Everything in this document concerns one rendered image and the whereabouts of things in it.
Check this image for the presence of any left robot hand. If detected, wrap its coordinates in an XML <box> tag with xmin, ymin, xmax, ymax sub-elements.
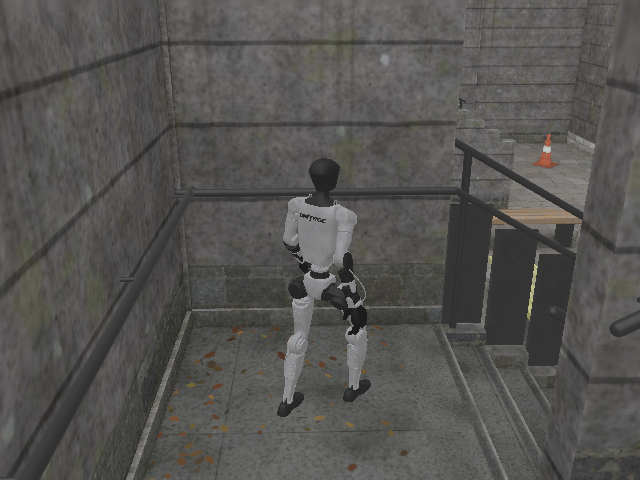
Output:
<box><xmin>297</xmin><ymin>261</ymin><xmax>312</xmax><ymax>274</ymax></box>

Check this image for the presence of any humanoid robot torso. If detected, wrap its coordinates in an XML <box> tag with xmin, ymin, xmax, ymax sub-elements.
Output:
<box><xmin>298</xmin><ymin>194</ymin><xmax>343</xmax><ymax>302</ymax></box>

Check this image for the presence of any robot left forearm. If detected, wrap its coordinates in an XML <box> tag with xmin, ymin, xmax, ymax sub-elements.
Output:
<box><xmin>283</xmin><ymin>241</ymin><xmax>305</xmax><ymax>264</ymax></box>

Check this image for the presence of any robot left upper arm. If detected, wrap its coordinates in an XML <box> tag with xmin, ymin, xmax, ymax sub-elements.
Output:
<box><xmin>283</xmin><ymin>197</ymin><xmax>308</xmax><ymax>246</ymax></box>

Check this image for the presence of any robot right upper arm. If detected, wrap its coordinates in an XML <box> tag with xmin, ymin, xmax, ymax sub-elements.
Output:
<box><xmin>333</xmin><ymin>205</ymin><xmax>357</xmax><ymax>267</ymax></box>

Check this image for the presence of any robot left shin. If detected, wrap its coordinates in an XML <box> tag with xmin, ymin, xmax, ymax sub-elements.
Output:
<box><xmin>283</xmin><ymin>335</ymin><xmax>305</xmax><ymax>404</ymax></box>

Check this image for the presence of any robot right forearm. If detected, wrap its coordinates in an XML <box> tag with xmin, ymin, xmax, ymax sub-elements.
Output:
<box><xmin>338</xmin><ymin>252</ymin><xmax>361</xmax><ymax>308</ymax></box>

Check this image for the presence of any right robot hand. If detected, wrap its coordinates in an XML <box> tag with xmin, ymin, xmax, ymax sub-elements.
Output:
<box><xmin>343</xmin><ymin>305</ymin><xmax>368</xmax><ymax>335</ymax></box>

